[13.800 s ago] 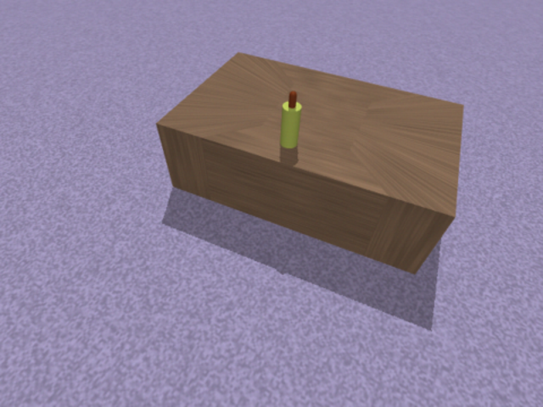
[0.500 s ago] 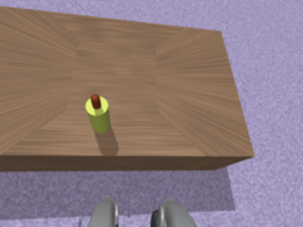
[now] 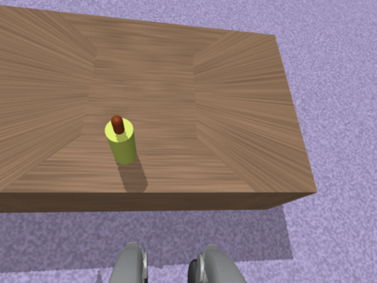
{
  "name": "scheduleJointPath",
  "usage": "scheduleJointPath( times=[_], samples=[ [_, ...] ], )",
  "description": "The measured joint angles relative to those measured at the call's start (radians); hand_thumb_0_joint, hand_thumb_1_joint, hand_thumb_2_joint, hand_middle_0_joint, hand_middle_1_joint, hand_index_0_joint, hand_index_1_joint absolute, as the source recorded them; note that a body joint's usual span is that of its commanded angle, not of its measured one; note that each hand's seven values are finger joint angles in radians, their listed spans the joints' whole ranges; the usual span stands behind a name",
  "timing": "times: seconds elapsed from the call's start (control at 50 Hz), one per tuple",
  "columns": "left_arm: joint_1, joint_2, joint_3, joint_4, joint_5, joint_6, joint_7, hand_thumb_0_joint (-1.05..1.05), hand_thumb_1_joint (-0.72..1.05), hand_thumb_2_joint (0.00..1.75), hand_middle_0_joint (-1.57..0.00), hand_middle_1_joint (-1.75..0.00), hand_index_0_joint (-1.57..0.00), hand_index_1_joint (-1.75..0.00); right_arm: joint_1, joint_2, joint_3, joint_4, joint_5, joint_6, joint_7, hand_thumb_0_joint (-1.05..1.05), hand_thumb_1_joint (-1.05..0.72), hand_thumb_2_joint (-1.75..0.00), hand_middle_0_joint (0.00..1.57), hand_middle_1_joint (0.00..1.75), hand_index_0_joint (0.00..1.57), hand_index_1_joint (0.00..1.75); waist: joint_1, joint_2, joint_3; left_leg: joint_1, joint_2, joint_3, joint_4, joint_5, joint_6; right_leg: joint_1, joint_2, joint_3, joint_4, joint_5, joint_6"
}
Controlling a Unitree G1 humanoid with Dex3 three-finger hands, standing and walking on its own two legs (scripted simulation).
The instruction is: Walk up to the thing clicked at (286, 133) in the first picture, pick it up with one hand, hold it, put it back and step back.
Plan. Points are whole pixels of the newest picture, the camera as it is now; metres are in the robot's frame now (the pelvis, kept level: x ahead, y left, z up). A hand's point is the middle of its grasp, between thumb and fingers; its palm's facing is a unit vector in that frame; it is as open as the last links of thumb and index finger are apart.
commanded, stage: go down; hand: left
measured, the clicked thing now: (121, 138) +0.48 +0.15 -0.18
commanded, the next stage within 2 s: approach in 0.36 s
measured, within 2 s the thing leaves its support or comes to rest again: neither
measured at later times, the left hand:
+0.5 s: hand out of the picture +0.43 +0.37 +0.09, palm faces +0.13 -0.99 +0.03, open 17.3 cm
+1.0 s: hand (60, 132) +0.45 +0.29 -0.10, palm faces +0.05 -1.00 +0.08, open 17.7 cm
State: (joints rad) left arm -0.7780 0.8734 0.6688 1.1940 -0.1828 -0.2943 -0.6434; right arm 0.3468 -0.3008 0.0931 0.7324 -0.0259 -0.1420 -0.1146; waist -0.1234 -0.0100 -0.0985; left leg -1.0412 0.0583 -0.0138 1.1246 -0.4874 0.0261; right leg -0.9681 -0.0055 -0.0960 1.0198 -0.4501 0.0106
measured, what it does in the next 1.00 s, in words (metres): lowers itself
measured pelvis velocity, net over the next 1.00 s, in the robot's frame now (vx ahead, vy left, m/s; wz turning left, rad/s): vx -0.03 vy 0.00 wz -0.04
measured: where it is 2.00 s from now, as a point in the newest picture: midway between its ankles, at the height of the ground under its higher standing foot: outside the picture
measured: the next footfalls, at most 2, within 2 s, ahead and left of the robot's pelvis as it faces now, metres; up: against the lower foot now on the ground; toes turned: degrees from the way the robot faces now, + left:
none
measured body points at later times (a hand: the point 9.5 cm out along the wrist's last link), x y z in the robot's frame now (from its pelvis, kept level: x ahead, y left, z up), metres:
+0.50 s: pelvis +0.00 +0.00 +0.00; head +0.14 +0.05 +0.43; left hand +0.42 +0.42 +0.09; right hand +0.05 -0.28 -0.09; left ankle +0.02 +0.10 -0.66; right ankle +0.01 -0.14 -0.66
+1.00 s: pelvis -0.03 +0.00 -0.10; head +0.17 +0.05 +0.29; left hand +0.44 +0.34 -0.11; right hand +0.03 -0.28 -0.20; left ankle +0.02 +0.10 -0.66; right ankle +0.01 -0.14 -0.66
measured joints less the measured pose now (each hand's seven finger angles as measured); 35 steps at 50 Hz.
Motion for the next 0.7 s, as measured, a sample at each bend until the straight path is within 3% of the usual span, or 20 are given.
scheduleJointPath(
  times=[0.14,0.32,0.56,0.7],
  samples=[
    [0.000,-0.011,-0.014,-0.003,-0.004,0.000,-0.007,-0.01,-0.50,0.03,-0.06,-0.06,-0.06,-0.05,0.000,0.001,0.001,0.004,0.003,0.002,-0.001,0.00,-0.91,-0.90,0.21,0.30,0.20,0.30,0.002,-0.005,0.005,0.004,-0.001,-0.004,-0.004,0.002,-0.002,0.004,0.000,-0.003,-0.002,0.000,-0.002],
    [0.010,-0.001,0.010,-0.010,0.004,-0.005,-0.004,-0.01,-0.48,0.04,-0.06,-0.06,-0.06,-0.05,-0.008,-0.004,0.001,0.004,0.000,0.005,-0.003,0.00,-0.91,-0.90,0.20,0.30,0.20,0.30,-0.006,-0.008,0.000,0.003,0.001,-0.006,-0.001,-0.002,-0.005,0.004,0.002,-0.004,0.001,-0.004,-0.004],
    [0.002,-0.007,-0.015,0.004,-0.012,-0.008,-0.010,-0.01,-0.52,0.02,-0.06,-0.06,-0.06,-0.05,-0.015,-0.001,0.001,0.001,0.006,-0.003,-0.004,0.00,-0.90,-0.90,0.20,0.30,0.20,0.30,0.001,-0.010,0.000,0.000,-0.002,-0.008,0.005,-0.003,-0.002,0.003,0.000,-0.006,0.005,-0.006,-0.002],
    [-0.034,-0.026,-0.054,0.052,-0.022,-0.042,0.009,-0.01,-0.58,0.01,-0.06,-0.05,-0.06,-0.04,-0.027,-0.007,0.004,-0.024,0.001,-0.010,0.008,0.00,-0.88,-0.89,0.20,0.30,0.20,0.30,-0.001,-0.012,0.005,-0.069,-0.004,-0.009,0.052,-0.011,0.000,-0.067,-0.004,-0.005,0.055,-0.015,-0.002]
  ],
)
